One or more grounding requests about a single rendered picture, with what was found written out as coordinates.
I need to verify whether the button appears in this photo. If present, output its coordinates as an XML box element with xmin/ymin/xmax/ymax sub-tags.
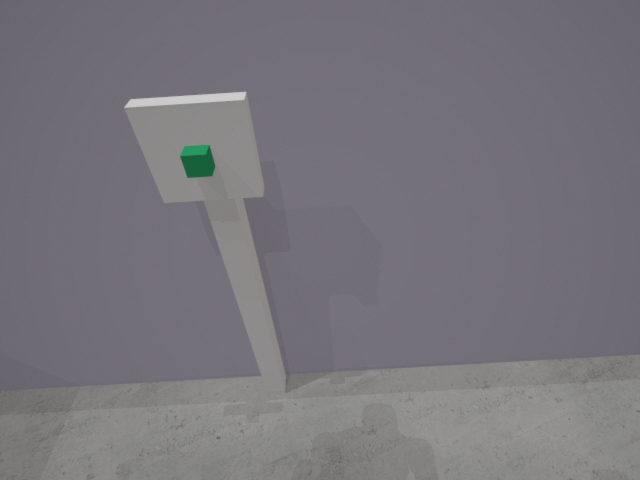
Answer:
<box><xmin>180</xmin><ymin>145</ymin><xmax>215</xmax><ymax>178</ymax></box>

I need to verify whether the panel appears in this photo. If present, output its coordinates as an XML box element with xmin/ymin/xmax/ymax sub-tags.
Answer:
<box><xmin>124</xmin><ymin>92</ymin><xmax>286</xmax><ymax>394</ymax></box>

